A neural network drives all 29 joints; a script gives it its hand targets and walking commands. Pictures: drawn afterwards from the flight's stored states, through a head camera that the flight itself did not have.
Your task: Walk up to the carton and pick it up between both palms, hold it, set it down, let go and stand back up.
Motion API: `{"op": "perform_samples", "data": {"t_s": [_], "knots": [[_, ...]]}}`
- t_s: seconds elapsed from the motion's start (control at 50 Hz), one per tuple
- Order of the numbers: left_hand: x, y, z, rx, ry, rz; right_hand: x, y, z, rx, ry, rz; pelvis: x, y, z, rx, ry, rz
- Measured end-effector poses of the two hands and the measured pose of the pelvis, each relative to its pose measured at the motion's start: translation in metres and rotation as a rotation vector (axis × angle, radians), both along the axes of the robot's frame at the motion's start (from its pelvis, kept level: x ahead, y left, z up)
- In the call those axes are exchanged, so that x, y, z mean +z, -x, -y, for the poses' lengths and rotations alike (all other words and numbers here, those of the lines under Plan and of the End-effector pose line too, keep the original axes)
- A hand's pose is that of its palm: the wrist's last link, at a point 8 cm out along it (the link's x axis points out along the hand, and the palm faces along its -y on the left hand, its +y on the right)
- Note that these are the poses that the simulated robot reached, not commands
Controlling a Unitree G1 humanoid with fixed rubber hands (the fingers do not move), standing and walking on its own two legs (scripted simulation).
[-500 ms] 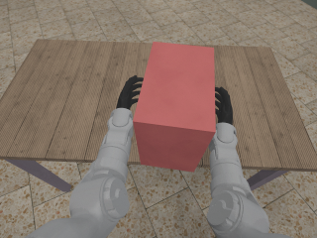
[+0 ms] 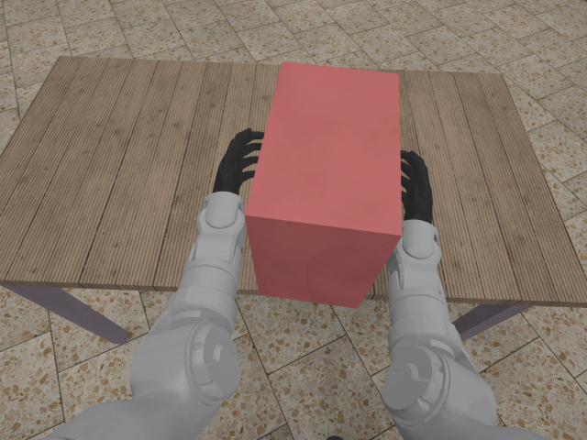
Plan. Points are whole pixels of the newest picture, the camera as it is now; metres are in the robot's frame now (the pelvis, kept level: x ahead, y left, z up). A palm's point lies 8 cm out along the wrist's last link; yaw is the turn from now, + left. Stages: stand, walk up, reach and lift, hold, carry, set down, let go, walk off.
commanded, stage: set down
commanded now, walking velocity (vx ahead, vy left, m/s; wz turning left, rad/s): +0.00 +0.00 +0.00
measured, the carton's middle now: (322, 193) +0.46 -0.07 +0.01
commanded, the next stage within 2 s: none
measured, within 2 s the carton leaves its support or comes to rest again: neither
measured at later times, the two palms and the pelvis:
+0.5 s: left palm (221, 183) +0.46 +0.08 +0.04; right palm (419, 213) +0.40 -0.20 +0.03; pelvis +0.00 +0.00 +0.00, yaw -3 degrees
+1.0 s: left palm (180, 150) +0.46 +0.12 +0.12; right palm (467, 188) +0.39 -0.23 +0.10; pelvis -0.02 +0.00 +0.00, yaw -3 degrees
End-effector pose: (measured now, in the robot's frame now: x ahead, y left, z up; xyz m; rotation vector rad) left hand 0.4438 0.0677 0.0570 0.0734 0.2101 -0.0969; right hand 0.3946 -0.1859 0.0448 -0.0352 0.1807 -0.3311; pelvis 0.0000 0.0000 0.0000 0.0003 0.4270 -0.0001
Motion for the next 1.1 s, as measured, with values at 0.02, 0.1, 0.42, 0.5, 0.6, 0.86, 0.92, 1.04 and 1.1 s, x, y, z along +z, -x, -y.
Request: {"op": "perform_samples", "data": {"t_s": [0.02,0.1,0.42,0.5,0.6,0.86,0.92,1.04,1.1], "knots": [[0.0,0.0,0.0,-0.002,-0.001,0.0,0.0,0.0,0.0,0.0,-0.002,-0.001,0.0,0.0,0.0,0.0,0.0,0.001],[0.0,-0.001,0.0,-0.013,-0.006,-0.007,-0.001,0.0,0.0,0.011,-0.009,-0.011,0.0,-0.001,0.0,-0.004,0.0,0.008],[-0.016,-0.015,-0.007,-0.007,-0.025,-0.114,-0.026,0.001,0.007,0.023,-0.067,-0.109,0.0,-0.001,-0.001,-0.052,-0.001,-0.012],[-0.013,-0.015,-0.015,0.0,-0.02,-0.12,-0.013,-0.005,0.012,0.038,-0.062,-0.09,0.0,-0.002,0.0,-0.055,0.003,0.002],[-0.011,-0.013,-0.031,0.016,-0.01,-0.128,-0.006,-0.002,0.02,0.038,-0.064,-0.105,-0.001,0.001,0.001,-0.054,0.009,0.033],[0.031,-0.01,-0.059,0.014,-0.04,-0.07,0.031,0.007,0.048,0.026,-0.062,-0.073,-0.001,0.017,-0.001,-0.042,0.012,0.084],[0.046,-0.01,-0.057,0.006,-0.036,-0.067,0.044,0.007,0.048,0.035,-0.06,-0.073,0.0,0.021,-0.002,-0.044,0.012,0.102],[0.069,-0.013,-0.052,0.013,-0.026,-0.072,0.065,0.006,0.044,0.037,-0.052,-0.085,0.0,0.026,-0.001,-0.048,0.01,0.131],[0.079,-0.014,-0.052,0.023,-0.026,-0.076,0.074,0.004,0.043,0.031,-0.049,-0.089,0.001,0.028,-0.001,-0.049,0.009,0.143]]}}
